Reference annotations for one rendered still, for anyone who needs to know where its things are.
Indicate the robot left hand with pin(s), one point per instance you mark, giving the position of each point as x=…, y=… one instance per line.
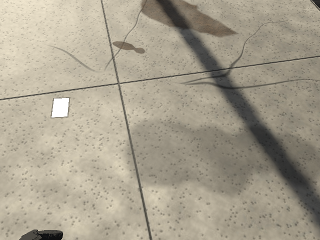
x=43, y=235

